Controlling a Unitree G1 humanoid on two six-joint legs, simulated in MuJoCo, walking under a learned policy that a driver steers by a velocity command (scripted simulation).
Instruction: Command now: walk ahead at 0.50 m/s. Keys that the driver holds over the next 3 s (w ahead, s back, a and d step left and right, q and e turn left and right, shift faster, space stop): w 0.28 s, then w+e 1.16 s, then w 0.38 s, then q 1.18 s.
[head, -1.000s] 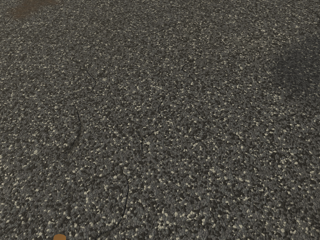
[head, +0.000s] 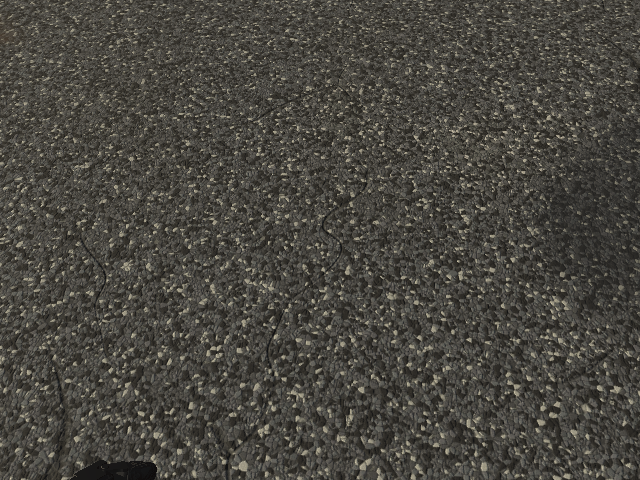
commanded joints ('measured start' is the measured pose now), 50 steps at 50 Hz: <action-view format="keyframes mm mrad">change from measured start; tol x16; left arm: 1 399 216 70 44 2 5 2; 6 179 114 39 12 20 -9 1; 24 335 196 75 132 -16 39 50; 27 450 2 14 74 -3 25 46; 50 59 113 74 -137 -11 76 -20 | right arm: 1 71 -81 4 -70 12 -48 8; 20 -452 -42 4 -223 4 -52 32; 24 -346 -101 -21 -201 5 -70 36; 27 29 -276 -82 -111 -17 -58 16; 33 -205 -50 -23 -125 -23 -67 16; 50 -125 -213 -79 -72 23 -5 -14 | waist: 1 166 -220 -360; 4 107 -52 -91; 20 139 -53 49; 25 -8 -75 -102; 27 -21 271 -388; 32 43 128 -68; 50 66 86 -13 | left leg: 1 -653 -27 -132 697 -119 30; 15 -603 115 -39 98 533 -24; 22 -533 62 -63 -104 478 -1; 25 -177 30 -24 -142 418 52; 27 459 416 -582 -165 225 250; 28 417 416 -694 -256 85 243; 35 -110 281 -133 -442 372 176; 46 61 294 144 -432 527 144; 50 141 305 203 -198 982 102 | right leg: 1 842 -356 749 -250 -335 -250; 8 363 -203 245 -395 104 -193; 23 514 -223 214 -300 155 -129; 25 455 -151 176 -84 312 -88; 26 284 -82 132 195 135 -52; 27 -115 78 51 542 -403 21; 29 -272 -5 167 724 -447 10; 42 -163 -117 61 245 77 37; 50 -18 -1 -77 92 -132 -60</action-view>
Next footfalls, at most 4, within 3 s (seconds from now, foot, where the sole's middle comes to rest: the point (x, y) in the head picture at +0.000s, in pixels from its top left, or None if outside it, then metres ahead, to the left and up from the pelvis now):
0.52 left None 0.45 0.13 -0.76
1.04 right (413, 383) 0.65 -0.19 -0.76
1.54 left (377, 257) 1.00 -0.16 -0.76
2.02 right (512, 234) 1.04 -0.51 -0.76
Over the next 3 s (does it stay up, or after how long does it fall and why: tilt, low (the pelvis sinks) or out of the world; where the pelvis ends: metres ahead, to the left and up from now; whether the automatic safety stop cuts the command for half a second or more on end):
stays up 1.04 -0.37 0.02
